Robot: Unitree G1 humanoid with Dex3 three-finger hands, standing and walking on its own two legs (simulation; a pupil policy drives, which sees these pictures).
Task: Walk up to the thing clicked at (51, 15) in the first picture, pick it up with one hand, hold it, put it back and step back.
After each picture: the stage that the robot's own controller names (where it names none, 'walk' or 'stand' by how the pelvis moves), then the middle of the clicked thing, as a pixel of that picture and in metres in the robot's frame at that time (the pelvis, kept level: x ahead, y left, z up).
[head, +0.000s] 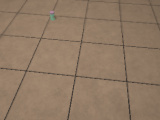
stand; (52, 15) +1.90 +0.41 -0.72
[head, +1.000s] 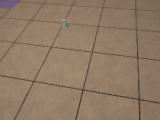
walk; (64, 23) +1.79 +0.35 -0.72
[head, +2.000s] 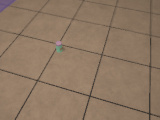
walk; (59, 46) +1.19 +0.30 -0.70
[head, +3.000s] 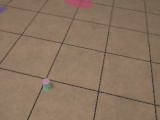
walk; (46, 84) +0.75 +0.26 -0.71
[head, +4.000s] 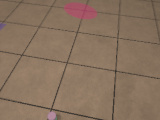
walk; (52, 118) +0.47 +0.21 -0.71
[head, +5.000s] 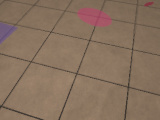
stand; out of the picture +0.33 +0.18 -0.71
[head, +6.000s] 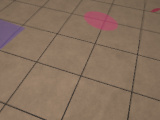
stand; out of the picture +0.34 +0.16 -0.72
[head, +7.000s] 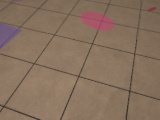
stand; out of the picture +0.34 +0.18 -0.73
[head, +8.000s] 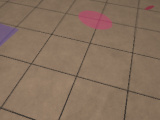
stand; out of the picture +0.32 +0.19 -0.73
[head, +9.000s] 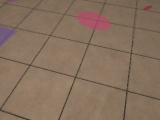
stand; out of the picture +0.32 +0.19 -0.73
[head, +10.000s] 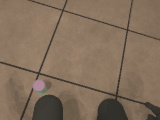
go down; (40, 87) +0.37 +0.21 -0.46
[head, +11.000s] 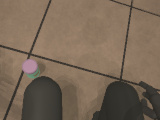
go down; (31, 69) +0.40 +0.24 -0.32
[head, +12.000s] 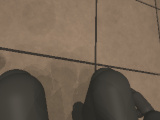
close in; out of the picture +0.37 +0.27 -0.23
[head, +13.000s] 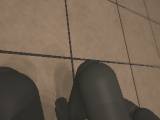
close; out of the picture +0.37 +0.28 -0.21
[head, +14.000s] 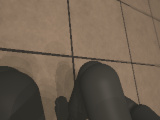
lift; out of the picture +0.35 +0.29 -0.21
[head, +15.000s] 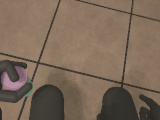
lift; (19, 83) +0.31 +0.22 -0.05
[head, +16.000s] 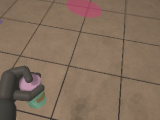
hold; (33, 91) +0.32 +0.17 +0.00
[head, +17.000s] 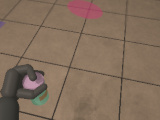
hold; (36, 89) +0.33 +0.17 -0.01
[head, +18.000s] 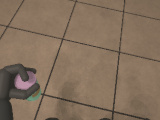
crouch; (29, 86) +0.34 +0.19 -0.07
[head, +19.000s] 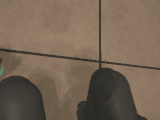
lower; out of the picture +0.39 +0.26 -0.17
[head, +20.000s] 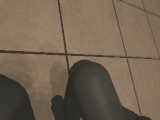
lower; out of the picture +0.38 +0.28 -0.22
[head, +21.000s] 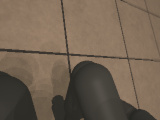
lower; out of the picture +0.37 +0.29 -0.22
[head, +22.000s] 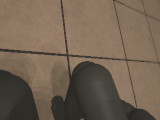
lower; out of the picture +0.37 +0.29 -0.22
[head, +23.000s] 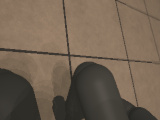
lower; out of the picture +0.36 +0.29 -0.22
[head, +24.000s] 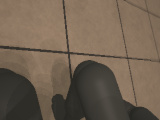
withdraw; out of the picture +0.35 +0.28 -0.22
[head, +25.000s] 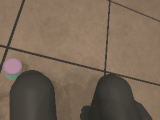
stand; (13, 69) +0.37 +0.25 -0.27
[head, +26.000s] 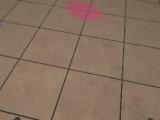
stand; out of the picture +0.31 +0.18 -0.65
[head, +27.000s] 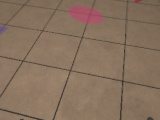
stand; out of the picture +0.33 +0.19 -0.67
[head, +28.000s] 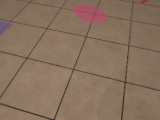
stand; out of the picture +0.34 +0.19 -0.68
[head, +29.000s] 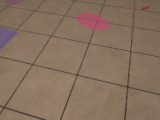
stand; out of the picture +0.35 +0.17 -0.72
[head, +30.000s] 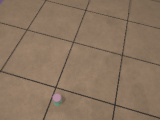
walk; (57, 99) +0.47 +0.15 -0.71
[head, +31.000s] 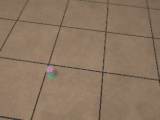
walk; (50, 72) +0.73 +0.26 -0.69
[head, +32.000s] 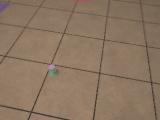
stand; (52, 70) +0.91 +0.25 -0.71
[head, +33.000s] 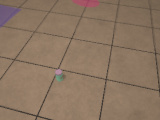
stand; (59, 75) +0.90 +0.23 -0.73
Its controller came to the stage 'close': yes
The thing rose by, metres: 0.69
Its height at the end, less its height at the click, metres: +0.00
